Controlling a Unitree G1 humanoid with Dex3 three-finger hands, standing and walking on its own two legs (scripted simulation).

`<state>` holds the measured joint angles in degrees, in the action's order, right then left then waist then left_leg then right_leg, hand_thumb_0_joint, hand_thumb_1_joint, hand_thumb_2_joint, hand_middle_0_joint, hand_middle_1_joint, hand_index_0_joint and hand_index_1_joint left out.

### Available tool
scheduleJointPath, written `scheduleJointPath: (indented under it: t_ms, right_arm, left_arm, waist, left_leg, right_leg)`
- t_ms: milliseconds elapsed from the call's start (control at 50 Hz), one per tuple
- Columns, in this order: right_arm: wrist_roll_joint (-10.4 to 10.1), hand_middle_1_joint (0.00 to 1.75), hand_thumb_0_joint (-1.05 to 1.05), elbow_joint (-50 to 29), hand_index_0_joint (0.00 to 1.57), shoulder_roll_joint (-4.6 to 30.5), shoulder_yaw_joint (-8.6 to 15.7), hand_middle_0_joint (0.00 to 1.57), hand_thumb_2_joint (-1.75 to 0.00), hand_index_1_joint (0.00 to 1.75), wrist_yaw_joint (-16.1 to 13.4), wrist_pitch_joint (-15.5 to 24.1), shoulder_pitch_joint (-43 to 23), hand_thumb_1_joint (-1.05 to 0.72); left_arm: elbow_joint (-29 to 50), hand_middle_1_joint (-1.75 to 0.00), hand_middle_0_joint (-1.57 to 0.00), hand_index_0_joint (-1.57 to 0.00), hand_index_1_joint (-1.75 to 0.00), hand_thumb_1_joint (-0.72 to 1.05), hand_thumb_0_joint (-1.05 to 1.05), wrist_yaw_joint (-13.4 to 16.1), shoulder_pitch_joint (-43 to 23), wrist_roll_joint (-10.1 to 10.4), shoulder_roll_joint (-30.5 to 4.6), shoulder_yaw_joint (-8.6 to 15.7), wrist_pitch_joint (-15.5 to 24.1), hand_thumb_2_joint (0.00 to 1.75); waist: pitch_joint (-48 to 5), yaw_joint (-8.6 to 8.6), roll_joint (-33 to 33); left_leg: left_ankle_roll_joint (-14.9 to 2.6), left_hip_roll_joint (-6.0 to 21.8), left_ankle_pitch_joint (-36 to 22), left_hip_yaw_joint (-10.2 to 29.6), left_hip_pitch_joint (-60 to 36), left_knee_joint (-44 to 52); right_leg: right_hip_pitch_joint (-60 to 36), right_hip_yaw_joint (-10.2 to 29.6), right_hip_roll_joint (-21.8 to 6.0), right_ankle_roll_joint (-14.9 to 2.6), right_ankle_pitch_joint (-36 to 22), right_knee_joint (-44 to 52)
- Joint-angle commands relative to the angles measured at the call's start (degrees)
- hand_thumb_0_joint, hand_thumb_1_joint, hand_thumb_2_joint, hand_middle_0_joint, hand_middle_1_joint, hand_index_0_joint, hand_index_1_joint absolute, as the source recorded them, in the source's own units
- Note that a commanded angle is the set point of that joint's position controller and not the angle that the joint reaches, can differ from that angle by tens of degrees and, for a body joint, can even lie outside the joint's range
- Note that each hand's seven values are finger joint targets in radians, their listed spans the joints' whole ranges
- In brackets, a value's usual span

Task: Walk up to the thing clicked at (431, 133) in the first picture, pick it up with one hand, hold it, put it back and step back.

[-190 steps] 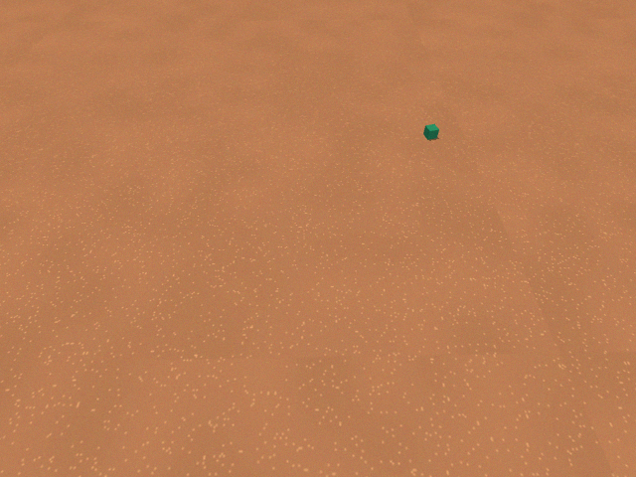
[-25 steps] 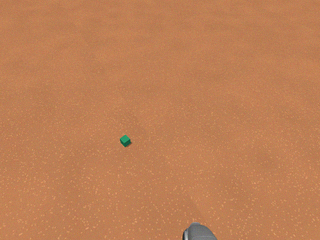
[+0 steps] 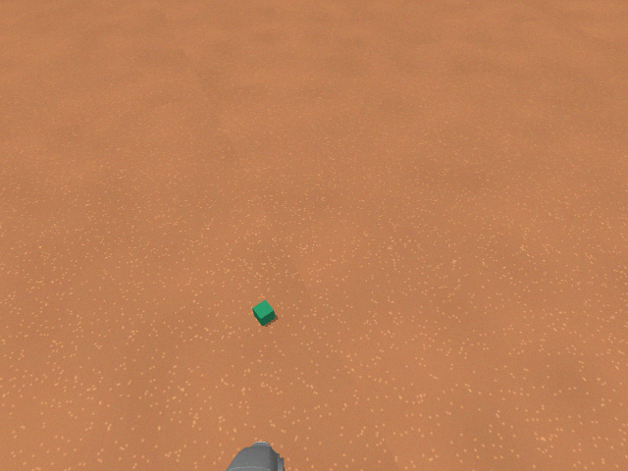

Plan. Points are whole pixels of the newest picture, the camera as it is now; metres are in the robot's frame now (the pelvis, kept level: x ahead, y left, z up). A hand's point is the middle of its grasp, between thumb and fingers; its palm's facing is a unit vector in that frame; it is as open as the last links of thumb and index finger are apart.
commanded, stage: walk up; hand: left
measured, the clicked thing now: (263, 313) +0.73 +0.22 -0.74
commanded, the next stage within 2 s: none
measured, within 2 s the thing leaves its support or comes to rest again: neither
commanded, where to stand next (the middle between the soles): +0.41 +0.00 m, yaw +0 degrees
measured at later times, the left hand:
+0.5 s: hand (150, 394) +0.25 +0.28 -0.14, palm faces -0.08 -0.93 -0.35, open 7.4 cm
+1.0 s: hand (176, 352) +0.32 +0.26 -0.15, palm faces +0.01 -0.93 -0.38, open 7.4 cm
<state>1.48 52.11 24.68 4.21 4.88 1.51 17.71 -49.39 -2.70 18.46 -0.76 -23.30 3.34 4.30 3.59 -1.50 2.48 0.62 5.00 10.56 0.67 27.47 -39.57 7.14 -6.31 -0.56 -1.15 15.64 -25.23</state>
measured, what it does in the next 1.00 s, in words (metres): walks ahead: left foot, then right foot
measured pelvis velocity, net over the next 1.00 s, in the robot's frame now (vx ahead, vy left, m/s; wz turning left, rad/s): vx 0.29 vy -0.01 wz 0.02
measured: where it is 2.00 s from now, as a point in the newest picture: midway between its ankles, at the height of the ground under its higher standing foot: (327, 427)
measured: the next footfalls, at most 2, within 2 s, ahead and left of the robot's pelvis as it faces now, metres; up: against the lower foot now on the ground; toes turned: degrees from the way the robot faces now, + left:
left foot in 0.08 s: +0.17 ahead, +0.14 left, +0.00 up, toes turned +4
right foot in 0.54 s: +0.33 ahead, -0.13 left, +0.00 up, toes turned -4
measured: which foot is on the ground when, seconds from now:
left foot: up 0.00-0.06, down 0.08-0.58, up 0.60-1.00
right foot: down 0.00-0.10, up 0.12-0.52, down 0.54-1.00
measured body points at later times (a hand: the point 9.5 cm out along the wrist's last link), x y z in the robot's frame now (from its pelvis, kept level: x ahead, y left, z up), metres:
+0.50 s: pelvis +0.17 +0.01 +0.00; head +0.18 +0.01 +0.44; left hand +0.25 +0.33 -0.12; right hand +0.19 -0.31 -0.12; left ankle +0.13 +0.14 -0.74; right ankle +0.29 -0.13 -0.72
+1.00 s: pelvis +0.29 -0.01 -0.01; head +0.31 -0.01 +0.44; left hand +0.32 +0.31 -0.12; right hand +0.35 -0.33 -0.12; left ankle +0.38 +0.12 -0.73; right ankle +0.29 -0.12 -0.74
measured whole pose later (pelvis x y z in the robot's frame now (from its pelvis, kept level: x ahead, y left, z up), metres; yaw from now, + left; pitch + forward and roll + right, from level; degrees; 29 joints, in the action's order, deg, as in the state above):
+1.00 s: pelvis +0.29 -0.01 -0.01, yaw +1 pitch -3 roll -1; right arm 1.4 52.4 23.8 3.3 2.4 0.9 16.1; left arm -49.2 -1.0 18.2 -0.5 -22.6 1.9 2.7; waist 5.9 -1.7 1.8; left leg 0.1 3.0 10.6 0.4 22.7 -36.5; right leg 11.3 -5.8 -0.3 -1.3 16.8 -31.3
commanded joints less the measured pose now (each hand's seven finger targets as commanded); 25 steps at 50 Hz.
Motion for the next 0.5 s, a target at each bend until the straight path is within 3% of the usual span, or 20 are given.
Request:
scheduleJointPath:
  t_ms: [0, 20, 40, 60, 80, 100, 120, 140, 160, 180, 200, 260, 300, 380, 440, 480]
  right_arm:
    - [0.0, 0.3, 0.0, -4.5, 0.2, 9.7, 2.9, 0.2, -0.9, 0.3, -0.7, 3.1, -0.1, -0.9]
    - [0.1, 0.3, 0.0, -3.4, 0.2, 10.3, 3.3, 0.2, -0.9, 0.3, -1.1, 3.5, 3.4, -0.9]
    - [0.1, 0.3, 0.0, -1.5, 0.2, 12.3, 4.0, 0.2, -0.9, 0.3, -1.7, 3.9, 9.0, -0.9]
    - [0.5, 0.3, 0.0, -0.7, 0.2, 15.4, 5.0, 0.2, -0.9, 0.3, -2.7, 4.4, 13.2, -0.9]
    - [0.8, 0.3, 0.0, -2.8, 0.2, 18.5, 5.2, 0.2, -0.9, 0.3, -3.2, 4.7, 11.5, -0.9]
    - [-0.9, 0.3, 0.0, -4.4, 0.2, 19.8, 5.4, 0.2, -0.9, 0.3, -3.2, 4.7, 9.4, -0.9]
    - [-1.5, 0.3, 0.0, -4.3, 0.2, 18.7, 5.2, 0.2, -0.9, 0.3, -3.2, 4.4, 7.6, -0.9]
    - [-1.5, 0.3, 0.0, -5.0, 0.2, 16.6, 4.5, 0.2, -0.9, 0.3, -3.5, 4.4, 5.7, -0.9]
    - [-1.3, 0.3, 0.0, -5.5, 0.2, 14.6, 3.4, 0.2, -0.9, 0.3, -3.8, 4.6, 4.2, -0.9]
    - [-1.5, 0.3, 0.0, -5.6, 0.2, 13.1, 2.9, 0.2, -0.9, 0.3, -4.0, 4.9, 4.3, -0.9]
    - [-1.8, 0.3, 0.0, -5.2, 0.2, 13.2, 2.8, 0.2, -0.9, 0.3, -4.1, 5.1, 5.0, -0.9]
    - [-1.4, 0.3, 0.0, -6.8, 0.2, 13.7, 3.1, 0.2, -0.9, 0.3, -4.2, 5.1, 2.8, -0.9]
    - [-1.2, 0.3, 0.0, -7.1, 0.2, 13.5, 3.2, 0.2, -0.9, 0.3, -4.2, 5.0, 3.4, -0.9]
    - [-1.2, 0.3, 0.0, -7.0, 0.2, 14.1, 3.5, 0.2, -0.9, 0.3, -3.9, 4.6, 4.7, -0.9]
    - [-1.2, 0.3, 0.0, -8.0, 0.2, 14.2, 3.3, 0.2, -0.9, 0.3, -3.7, 4.2, 2.0, -0.9]
    - [-1.2, 0.3, 0.0, -8.7, 0.2, 13.8, 3.2, 0.2, -0.9, 0.3, -3.8, 3.8, 1.6, -0.9]
  left_arm:
    - [5.0, -0.3, -0.2, -0.2, -0.3, 0.9, 0.0, 0.7, -4.0, 0.1, -16.2, 4.4, 1.5, 0.9]
    - [5.2, -0.3, -0.2, -0.2, -0.3, 0.9, 0.0, 0.7, -4.4, 0.0, -15.4, 4.0, 1.2, 0.9]
    - [5.1, -0.3, -0.2, -0.2, -0.3, 0.9, 0.0, 0.8, -3.0, -0.3, -12.9, 3.2, 1.0, 0.9]
    - [4.6, -0.3, -0.2, -0.2, -0.3, 0.9, 0.0, 0.7, 0.9, 0.1, -9.1, 1.8, 0.7, 0.9]
    - [4.8, -0.3, -0.2, -0.2, -0.3, 0.9, 0.0, 0.5, 3.4, 0.8, -5.2, 0.7, 0.3, 0.9]
    - [3.4, -0.3, -0.2, -0.2, -0.3, 0.9, 0.0, 1.5, 3.4, 0.6, -11.2, 2.1, -0.4, 0.9]
    - [2.9, -0.3, -0.2, -0.2, -0.3, 0.9, 0.0, 2.0, 0.8, 0.4, -13.7, 2.3, -0.6, 0.9]
    - [2.9, -0.3, -0.2, -0.2, -0.3, 0.9, 0.0, 1.8, -0.6, 0.6, -14.3, 2.2, -0.4, 0.9]
    - [1.7, -0.3, -0.2, -0.2, -0.3, 0.9, 0.0, 1.6, 0.6, 0.9, -13.5, 2.3, -0.5, 0.9]
    - [1.0, -0.3, -0.2, -0.2, -0.3, 0.9, 0.0, 1.2, 1.7, 1.3, -12.8, 2.3, -0.7, 0.9]
    - [0.6, -0.3, -0.2, -0.2, -0.3, 0.9, 0.0, 1.0, 2.3, 1.4, -12.1, 2.2, -1.1, 0.9]
    - [0.8, -0.3, -0.2, -0.2, -0.3, 0.9, 0.0, 0.4, 1.7, 1.1, -11.1, 2.0, -1.7, 0.9]
    - [1.8, -0.3, -0.2, -0.2, -0.3, 0.9, 0.0, -0.1, -1.2, 0.6, -10.8, 2.0, -1.7, 0.9]
    - [3.3, -0.3, -0.2, -0.2, -0.3, 0.9, 0.0, -1.0, -7.1, 0.2, -9.6, 2.1, -1.3, 0.9]
    - [2.8, -0.3, -0.2, -0.2, -0.3, 0.9, 0.0, -1.2, -6.7, 0.2, -9.1, 2.3, -0.6, 0.9]
    - [1.5, -0.3, -0.2, -0.2, -0.3, 0.9, 0.0, -0.9, -4.6, 0.2, -9.5, 2.7, -0.2, 0.9]
  waist:
    - [-0.7, 1.92, -8.1]
    - [-2.5, 3.97, -5.9]
    - [-6.2, 6.35, 0.8]
    - [-8.8, 7.77, 12.7]
    - [-6.1, 5.41, 19.3]
    - [-5.3, 5.23, 10.8]
    - [-1.8, 4.69, 7.5]
    - [-0.6, 4.29, 3.8]
    - [0.2, 2.91, 3.0]
    - [-0.1, 2.44, 4.0]
    - [-0.5, 2.23, 5.6]
    - [-0.1, 1.98, 7.3]
    - [1.0, 2.92, 6.6]
    - [2.5, 4.47, 5.9]
    - [1.8, 2.88, 5.5]
    - [0.5, 1.72, 3.6]
  left_leg:
    - [-1.85, 0.6, -1.7, -2.3, -11.0, 7.0]
    - [-2.26, -0.5, -1.5, -2.8, -17.2, 8.6]
    - [-3.05, -2.0, 1.9, -2.2, -25.9, 9.8]
    - [-5.17, 3.0, 13.8, 6.9, -31.8, 16.7]
    - [-8.53, 13.9, 16.7, 29.5, -34.1, 22.1]
    - [-13.41, 19.4, 17.0, 37.6, -31.4, 25.4]
    - [-15.57, 19.6, 14.9, 35.7, -26.4, 24.9]
    - [-14.12, 16.6, 5.6, 27.3, -23.9, 24.1]
    - [-10.93, 13.2, -3.1, 19.4, -22.2, 23.2]
    - [-8.71, 10.9, -11.2, 13.3, -22.2, 22.4]
    - [-8.0, 10.2, -15.4, 11.1, -21.5, 22.0]
    - [-12.5, 10.2, -8.1, 7.7, -19.3, 24.0]
    - [-13.14, 9.5, -6.9, 6.1, -20.3, 25.0]
    - [-13.08, 8.9, -5.2, 4.4, -19.4, 24.5]
    - [-12.36, 9.1, -6.9, 3.0, -16.5, 21.5]
    - [-11.57, 9.1, -4.0, 3.4, -13.8, 18.0]
  right_leg:
    - [8.9, 10.3, -15.4, -9.81, 8.1, 7.0]
    - [11.0, 9.3, -14.2, -8.66, 5.7, 1.7]
    - [13.0, 6.5, -11.3, -6.98, -1.7, -10.0]
    - [18.6, 1.6, -5.8, -4.5, -1.7, -27.2]
    - [31.0, 4.0, 2.3, -1.27, 13.9, -37.8]
    - [32.5, 7.5, 1.0, -1.82, 15.0, -41.4]
    - [32.7, 10.0, -1.9, -2.21, 13.6, -43.3]
    - [30.7, 12.0, -2.9, -1.9, 9.7, -42.2]
    - [28.2, 13.7, -3.5, -1.4, 6.5, -39.6]
    - [26.4, 13.0, -3.8, -1.34, 4.4, -37.2]
    - [24.9, 12.1, -3.7, -0.76, 3.0, -35.9]
    - [24.0, 8.8, -4.4, 0.77, 0.5, -31.7]
    - [25.9, 8.2, -4.9, 1.33, -1.5, -27.1]
    - [23.2, 5.7, -5.6, 0.95, -4.5, -17.4]
    - [16.0, 4.8, -4.7, 0.22, -6.8, -10.4]
    - [9.1, 3.7, -3.0, -0.08, -5.9, -7.8]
